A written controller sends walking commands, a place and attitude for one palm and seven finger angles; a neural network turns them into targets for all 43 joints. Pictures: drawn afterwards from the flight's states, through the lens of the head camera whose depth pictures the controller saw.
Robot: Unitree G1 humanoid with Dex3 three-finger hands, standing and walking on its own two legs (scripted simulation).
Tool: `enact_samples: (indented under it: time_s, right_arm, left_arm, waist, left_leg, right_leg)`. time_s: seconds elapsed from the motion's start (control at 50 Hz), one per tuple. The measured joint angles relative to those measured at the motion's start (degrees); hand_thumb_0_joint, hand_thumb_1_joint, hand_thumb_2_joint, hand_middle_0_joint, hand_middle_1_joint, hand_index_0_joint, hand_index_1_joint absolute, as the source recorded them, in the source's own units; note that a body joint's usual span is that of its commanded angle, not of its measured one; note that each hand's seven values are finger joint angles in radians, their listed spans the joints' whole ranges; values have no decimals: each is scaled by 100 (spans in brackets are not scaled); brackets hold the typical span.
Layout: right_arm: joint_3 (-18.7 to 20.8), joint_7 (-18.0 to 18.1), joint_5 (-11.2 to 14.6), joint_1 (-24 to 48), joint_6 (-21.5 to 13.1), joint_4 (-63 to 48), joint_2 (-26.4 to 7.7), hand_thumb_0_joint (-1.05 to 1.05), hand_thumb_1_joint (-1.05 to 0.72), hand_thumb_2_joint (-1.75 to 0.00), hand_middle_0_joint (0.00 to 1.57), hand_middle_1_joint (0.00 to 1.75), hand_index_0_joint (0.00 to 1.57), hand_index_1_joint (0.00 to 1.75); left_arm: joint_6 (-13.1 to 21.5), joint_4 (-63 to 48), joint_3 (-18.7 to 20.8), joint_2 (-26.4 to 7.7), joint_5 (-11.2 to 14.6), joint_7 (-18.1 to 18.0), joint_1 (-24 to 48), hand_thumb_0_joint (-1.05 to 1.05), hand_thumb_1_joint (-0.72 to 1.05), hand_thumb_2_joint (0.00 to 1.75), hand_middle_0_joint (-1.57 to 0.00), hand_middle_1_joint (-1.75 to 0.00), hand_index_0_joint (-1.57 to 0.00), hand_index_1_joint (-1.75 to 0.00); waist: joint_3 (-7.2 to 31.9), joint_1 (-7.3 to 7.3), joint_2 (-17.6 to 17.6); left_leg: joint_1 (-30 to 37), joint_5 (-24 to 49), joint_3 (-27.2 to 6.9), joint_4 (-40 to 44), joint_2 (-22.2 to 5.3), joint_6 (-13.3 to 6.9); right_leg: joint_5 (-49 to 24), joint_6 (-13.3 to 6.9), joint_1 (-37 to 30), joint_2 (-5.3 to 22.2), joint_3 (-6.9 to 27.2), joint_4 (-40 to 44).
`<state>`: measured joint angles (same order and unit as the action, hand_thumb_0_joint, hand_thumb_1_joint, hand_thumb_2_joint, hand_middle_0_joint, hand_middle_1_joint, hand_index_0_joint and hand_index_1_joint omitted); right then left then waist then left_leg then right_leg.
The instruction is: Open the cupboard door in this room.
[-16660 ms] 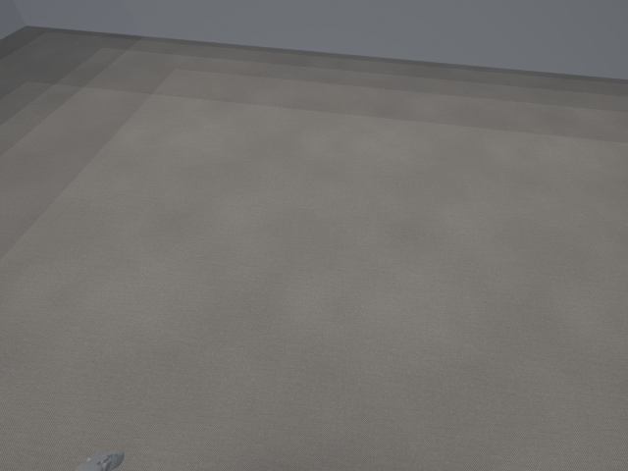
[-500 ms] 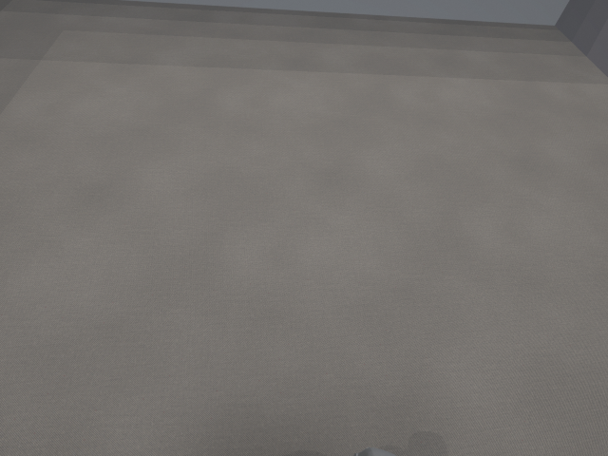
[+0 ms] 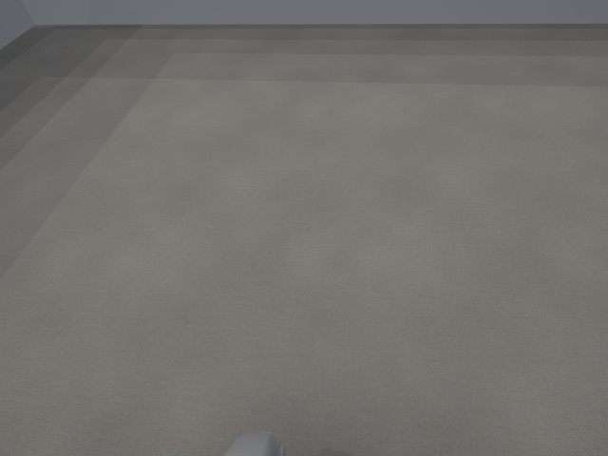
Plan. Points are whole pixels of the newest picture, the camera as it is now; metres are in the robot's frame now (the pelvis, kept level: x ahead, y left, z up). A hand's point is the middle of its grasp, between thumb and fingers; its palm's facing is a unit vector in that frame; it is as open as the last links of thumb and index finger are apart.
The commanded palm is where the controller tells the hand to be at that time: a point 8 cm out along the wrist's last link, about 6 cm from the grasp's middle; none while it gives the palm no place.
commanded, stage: turn or walk to find it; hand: left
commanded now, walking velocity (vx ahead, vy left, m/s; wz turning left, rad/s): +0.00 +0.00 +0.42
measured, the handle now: out of the picture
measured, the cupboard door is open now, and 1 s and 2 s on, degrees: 0 0 0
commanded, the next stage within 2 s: stand and wait in 0.50 s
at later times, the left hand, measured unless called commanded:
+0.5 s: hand out of the picture -0.02 +0.27 -0.17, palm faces +0.25 -0.94 -0.25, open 7.4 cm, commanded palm none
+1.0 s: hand out of the picture -0.05 +0.20 -0.16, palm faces +0.18 -0.96 -0.23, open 7.3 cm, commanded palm none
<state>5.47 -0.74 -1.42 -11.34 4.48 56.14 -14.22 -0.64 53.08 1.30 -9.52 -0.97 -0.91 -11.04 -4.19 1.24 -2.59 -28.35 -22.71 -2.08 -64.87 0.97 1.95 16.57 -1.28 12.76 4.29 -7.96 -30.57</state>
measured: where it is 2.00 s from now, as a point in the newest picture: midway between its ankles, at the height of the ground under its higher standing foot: outside the picture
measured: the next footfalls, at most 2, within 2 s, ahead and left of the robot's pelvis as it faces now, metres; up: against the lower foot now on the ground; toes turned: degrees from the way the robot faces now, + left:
left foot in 0.28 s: -0.01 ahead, +0.16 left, +0.00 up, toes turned +12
right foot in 0.70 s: +0.04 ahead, -0.08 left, +0.00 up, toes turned +8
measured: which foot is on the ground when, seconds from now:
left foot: up 0.00-0.26, down 0.28-0.72, up 0.74-1.00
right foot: down 0.00-0.28, up 0.30-0.68, down 0.70-1.00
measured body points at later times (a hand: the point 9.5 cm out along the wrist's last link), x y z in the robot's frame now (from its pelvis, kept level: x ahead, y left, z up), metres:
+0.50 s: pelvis -0.03 +0.05 +0.00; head +0.00 +0.07 +0.45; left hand -0.03 +0.32 -0.15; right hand +0.11 -0.17 -0.13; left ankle -0.05 +0.15 -0.74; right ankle -0.01 -0.11 -0.67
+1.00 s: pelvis -0.05 +0.01 +0.00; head -0.01 +0.00 +0.45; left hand -0.05 +0.25 -0.14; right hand +0.03 -0.24 -0.16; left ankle -0.09 +0.15 -0.70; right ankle +0.01 -0.09 -0.74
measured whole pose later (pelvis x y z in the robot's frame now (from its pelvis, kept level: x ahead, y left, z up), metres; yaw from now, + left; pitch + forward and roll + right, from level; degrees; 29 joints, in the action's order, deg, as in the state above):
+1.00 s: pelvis -0.05 +0.01 +0.00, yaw +6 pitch -1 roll +1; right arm 3.9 1.8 -0.8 -11.0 3.2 59.5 -12.4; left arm -1.9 58.2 3.1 -9.8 -1.2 -0.1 -13.9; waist -4.9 -1.6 -0.3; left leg -19.3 -26.0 0.7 -47.5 -1.8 1.9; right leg 10.6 -2.2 15.7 -1.0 1.6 -26.9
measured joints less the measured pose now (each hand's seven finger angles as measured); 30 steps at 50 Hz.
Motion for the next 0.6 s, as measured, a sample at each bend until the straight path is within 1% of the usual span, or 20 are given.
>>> enact_samples:
  time_s: [0.04,0.1,0.2,0.24,0.26,0.28,0.3,0.32,0.34,0.38,0.42,0.46,0.52,0.6]
  right_arm:
    - [-3,-7,0,-26,6,23,-10,0,-91,-90,20,30,20,30]
    - [-29,-3,14,-33,24,79,6,0,-91,-90,19,30,20,30]
    - [-121,17,61,111,-9,117,67,0,-91,-90,19,30,20,30]
    - [-160,23,72,185,-74,73,98,0,-91,-90,19,30,20,30]
    - [-178,15,73,201,-125,30,97,0,-91,-90,19,30,20,30]
    - [-183,13,60,230,-185,-1,115,0,-91,-90,19,30,20,30]
    - [-194,13,50,285,-221,-20,176,0,-91,-90,19,30,20,30]
    - [-214,19,39,320,-255,-42,231,0,-91,-90,19,30,20,30]
    - [-233,36,27,327,-281,-70,274,0,-91,-90,20,30,20,30]
    - [-267,83,13,315,-305,-105,335,0,-90,-90,20,30,20,30]
    - [-298,108,11,306,-318,-104,371,0,-90,-90,20,30,20,30]
    - [-317,113,17,287,-327,-102,390,0,-90,-90,20,30,20,30]
    - [-312,108,17,239,-329,-105,406,0,-90,-90,20,30,21,30]
    - [-293,123,-2,171,-322,-52,408,0,-90,-90,20,30,21,30]
  left_arm:
    - [2,32,-4,15,-10,-1,-56,0,90,90,-20,-30,-21,-30]
    - [13,71,1,-2,-32,7,-119,0,90,90,-20,-30,-21,-30]
    - [15,139,50,-151,-62,35,-193,0,90,90,-20,-30,-21,-30]
    - [-9,191,87,-249,-51,37,-238,0,90,90,-20,-30,-21,-30]
    - [-32,215,108,-298,-31,38,-276,0,90,90,-20,-30,-21,-30]
    - [-72,233,139,-362,-4,41,-306,0,90,90,-20,-30,-21,-30]
    - [-136,271,169,-448,8,32,-303,0,90,90,-20,-30,-21,-30]
    - [-214,320,191,-516,8,11,-298,0,90,90,-20,-30,-21,-30]
    - [-286,379,211,-560,12,-1,-282,0,90,90,-20,-30,-21,-30]
    - [-354,458,237,-616,17,18,-220,0,91,90,-20,-30,-20,-30]
    - [-331,449,243,-640,22,45,-157,0,91,90,-20,-30,-20,-30]
    - [-291,397,234,-639,32,59,-86,0,91,90,-20,-30,-20,-30]
    - [-255,300,213,-600,42,55,32,0,91,90,-20,-30,-20,-30]
    - [-210,239,152,-491,46,29,189,0,91,90,-20,-30,-20,-30]
  waist:
    - [-14,4,46]
    - [-49,-30,148]
    - [-138,-178,325]
    - [-144,-201,391]
    - [-122,-202,397]
    - [-104,-208,439]
    - [-135,-247,551]
    - [-141,-272,608]
    - [-120,-270,613]
    - [-68,-247,567]
    - [-38,-244,517]
    - [-17,-239,472]
    - [12,-209,421]
    - [35,-151,351]
  left_leg:
    - [37,48,47,-62,-113,69]
    - [279,-119,143,404,-253,137]
    - [852,-387,376,1727,-322,110]
    - [1147,-98,502,2463,-304,73]
    - [1346,270,552,2966,-306,38]
    - [1395,595,552,3170,-283,-75]
    - [1352,561,583,3054,-219,-173]
    - [1338,453,595,2978,-196,-245]
    - [1346,386,572,2989,-194,-290]
    - [1400,435,475,3177,-191,-329]
    - [1478,611,386,3433,-171,-326]
    - [1533,759,305,3639,-135,-352]
    - [1557,902,199,3815,-68,-358]
    - [1557,978,110,3866,-3,-317]
  right_leg:
    - [-31,7,-30,59,-103,60]
    - [-40,29,-33,171,-253,74]
    - [14,139,92,378,-479,-114]
    - [82,224,177,469,-575,-293]
    - [151,279,247,507,-624,-452]
    - [237,332,374,566,-603,-702]
    - [655,386,529,592,-404,-1076]
    - [1036,423,699,529,-175,-1514]
    - [1224,447,861,435,7,-1954]
    - [1153,486,1117,282,231,-2630]
    - [949,531,1261,195,358,-2946]
    - [816,567,1308,145,445,-2983]
    - [760,611,1274,88,545,-2784]
    - [842,579,1026,0,586,-2125]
